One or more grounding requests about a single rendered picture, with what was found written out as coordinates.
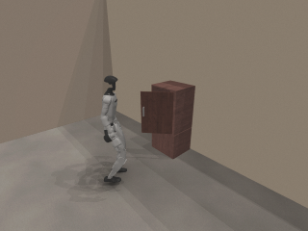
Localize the robot right forearm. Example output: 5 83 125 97
101 116 116 140

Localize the robot right hand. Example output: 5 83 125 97
113 138 125 153

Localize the cupboard door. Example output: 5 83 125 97
141 91 174 135

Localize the right robot foot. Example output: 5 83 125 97
104 176 121 183

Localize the robot left thigh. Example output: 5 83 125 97
115 124 126 148

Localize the robot right upper arm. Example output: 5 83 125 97
100 95 112 120

